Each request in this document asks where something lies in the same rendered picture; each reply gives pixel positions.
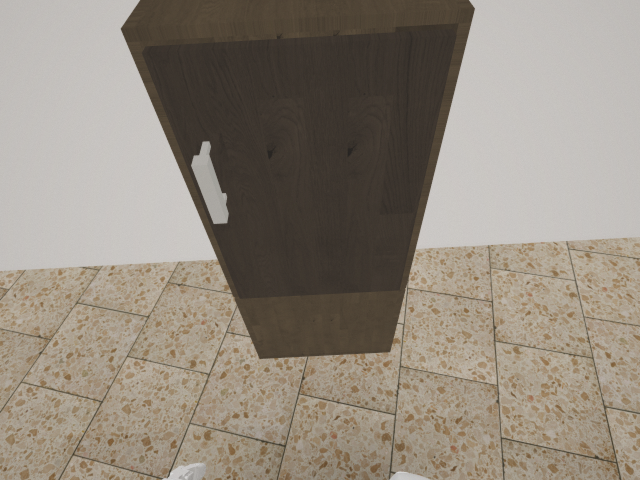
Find cupboard door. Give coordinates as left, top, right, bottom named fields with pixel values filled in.
left=142, top=29, right=457, bottom=299

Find handle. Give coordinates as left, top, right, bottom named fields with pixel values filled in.
left=191, top=141, right=229, bottom=224

